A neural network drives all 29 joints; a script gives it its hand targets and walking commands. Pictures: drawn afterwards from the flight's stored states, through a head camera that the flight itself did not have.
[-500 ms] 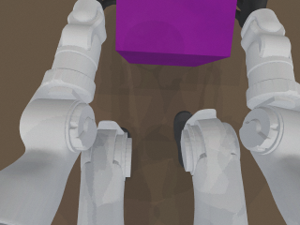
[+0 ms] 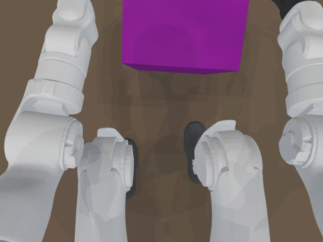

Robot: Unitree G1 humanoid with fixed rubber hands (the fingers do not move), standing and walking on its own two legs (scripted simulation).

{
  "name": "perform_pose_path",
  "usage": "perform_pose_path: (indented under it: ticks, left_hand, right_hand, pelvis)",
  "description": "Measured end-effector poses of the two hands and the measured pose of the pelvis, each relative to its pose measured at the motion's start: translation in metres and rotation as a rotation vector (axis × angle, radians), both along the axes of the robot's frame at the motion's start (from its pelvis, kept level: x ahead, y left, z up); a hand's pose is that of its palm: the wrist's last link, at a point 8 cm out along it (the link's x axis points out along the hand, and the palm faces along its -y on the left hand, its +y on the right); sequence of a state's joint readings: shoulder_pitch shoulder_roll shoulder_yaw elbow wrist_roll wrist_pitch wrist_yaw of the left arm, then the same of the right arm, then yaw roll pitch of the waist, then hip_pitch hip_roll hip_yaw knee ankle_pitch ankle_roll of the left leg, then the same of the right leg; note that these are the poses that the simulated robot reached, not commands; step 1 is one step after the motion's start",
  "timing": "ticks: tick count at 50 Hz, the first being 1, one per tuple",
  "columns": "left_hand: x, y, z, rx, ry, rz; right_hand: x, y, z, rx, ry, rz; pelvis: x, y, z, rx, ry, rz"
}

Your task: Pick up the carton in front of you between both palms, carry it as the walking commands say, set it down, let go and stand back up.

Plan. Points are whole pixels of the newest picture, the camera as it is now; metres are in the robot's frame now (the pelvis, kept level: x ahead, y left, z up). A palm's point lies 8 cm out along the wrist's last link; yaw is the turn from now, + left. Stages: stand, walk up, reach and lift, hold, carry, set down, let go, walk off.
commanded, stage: set down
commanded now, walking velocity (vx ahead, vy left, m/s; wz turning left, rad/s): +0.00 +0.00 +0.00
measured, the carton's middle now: (178, 25) +0.53 -0.08 -0.25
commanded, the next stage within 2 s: let go in 0.88 s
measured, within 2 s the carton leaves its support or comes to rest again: neither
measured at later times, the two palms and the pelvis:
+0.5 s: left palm out of the picture +0.57 +0.10 +0.02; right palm out of the picture +0.52 -0.28 +0.02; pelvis +0.01 +0.00 +0.12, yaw +0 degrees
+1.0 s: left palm out of the picture +0.56 +0.11 +0.16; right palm out of the picture +0.50 -0.29 +0.16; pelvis +0.04 -0.01 +0.26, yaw -1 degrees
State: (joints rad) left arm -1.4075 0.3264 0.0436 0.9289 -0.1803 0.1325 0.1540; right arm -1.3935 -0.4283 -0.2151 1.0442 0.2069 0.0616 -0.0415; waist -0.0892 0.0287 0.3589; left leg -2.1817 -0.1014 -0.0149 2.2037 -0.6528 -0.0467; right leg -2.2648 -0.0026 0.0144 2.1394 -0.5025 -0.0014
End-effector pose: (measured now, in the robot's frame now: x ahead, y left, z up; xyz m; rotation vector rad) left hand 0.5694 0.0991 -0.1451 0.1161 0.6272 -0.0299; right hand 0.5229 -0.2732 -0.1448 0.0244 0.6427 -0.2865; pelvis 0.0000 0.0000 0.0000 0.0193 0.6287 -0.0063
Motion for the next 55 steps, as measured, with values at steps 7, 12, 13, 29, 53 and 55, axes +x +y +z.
perform_pose_path:
  ticks: [7,12,13,29,53,55]
  left_hand:
    - [0.002,-0.005,0.063,0.01,0.009,0.023]
    - [0.004,-0.004,0.098,0.007,0.017,0.034]
    - [0.005,-0.003,0.103,0.007,0.016,0.036]
    - [0.004,0.004,0.186,0.014,-0.004,0.029]
    - [-0.024,0.016,0.315,0.076,0.033,0.022]
    - [-0.038,0.02,0.321,0.095,0.051,0.027]
  right_hand:
    - [-0.008,-0.002,0.058,-0.002,0.0,-0.008]
    - [-0.009,-0.004,0.093,-0.007,0.002,-0.004]
    - [-0.008,-0.004,0.099,-0.008,0.001,-0.003]
    - [-0.008,-0.014,0.188,-0.017,-0.01,0.008]
    - [-0.03,-0.013,0.313,-0.058,0.044,0.099]
    - [-0.042,-0.013,0.319,-0.074,0.073,0.128]
  pelvis:
    - [0.0,0.0,0.037,0.012,0.048,-0.01]
    - [0.003,0.0,0.063,0.021,0.104,-0.016]
    - [0.004,0.0,0.068,0.022,0.114,-0.017]
    - [0.019,-0.005,0.146,0.022,0.192,-0.02]
    - [0.047,-0.012,0.275,0.019,0.147,-0.029]
    - [0.052,-0.014,0.286,0.019,0.126,-0.031]
